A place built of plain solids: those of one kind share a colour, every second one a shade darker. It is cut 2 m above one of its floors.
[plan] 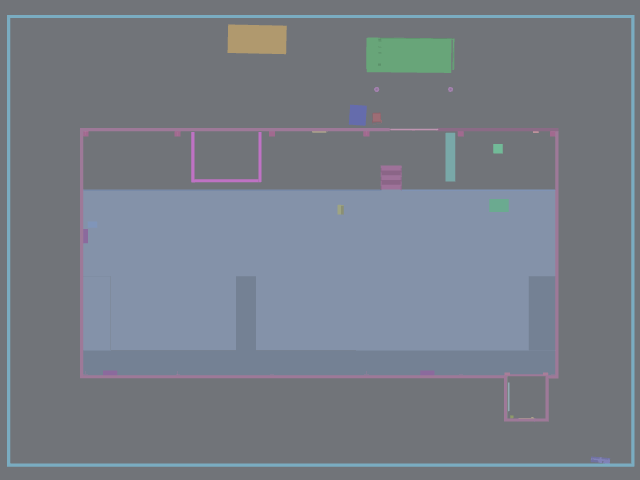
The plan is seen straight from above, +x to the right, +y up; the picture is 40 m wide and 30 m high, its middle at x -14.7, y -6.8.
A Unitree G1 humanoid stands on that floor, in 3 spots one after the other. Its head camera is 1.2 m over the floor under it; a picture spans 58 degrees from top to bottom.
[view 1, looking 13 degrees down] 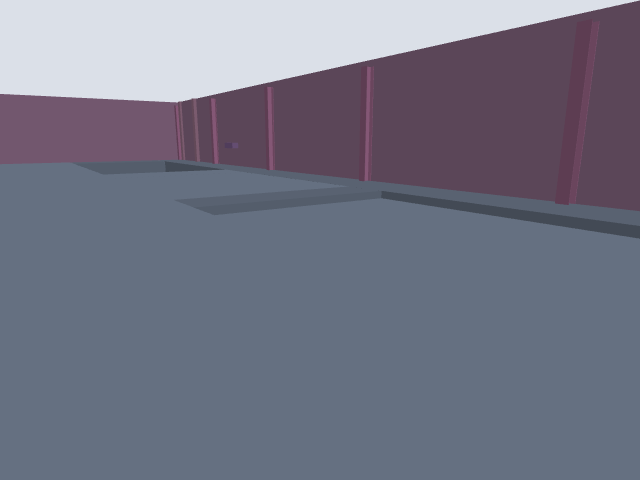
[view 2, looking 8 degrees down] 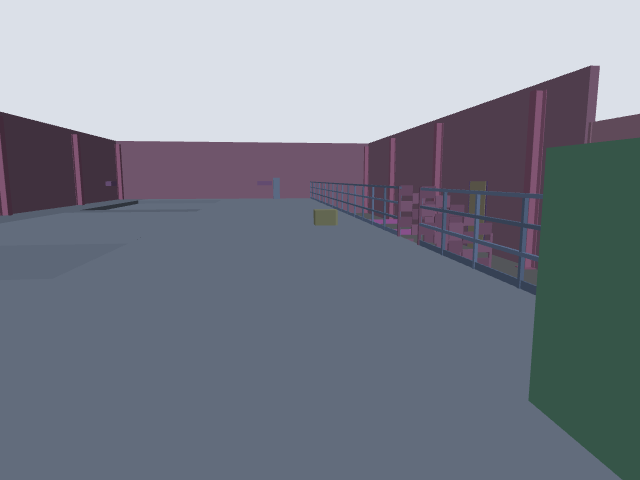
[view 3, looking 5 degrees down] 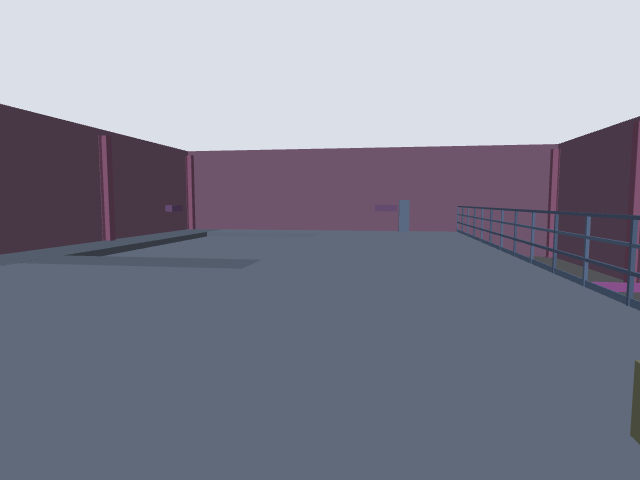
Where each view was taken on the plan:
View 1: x -27.70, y -6.45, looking -35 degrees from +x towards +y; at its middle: raised_floor_bank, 6.14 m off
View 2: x -2.05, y -6.45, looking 173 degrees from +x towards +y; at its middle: raised_floor_bank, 8.62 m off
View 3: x -11.25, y -6.45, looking -171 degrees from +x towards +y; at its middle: raised_floor_bank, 13.77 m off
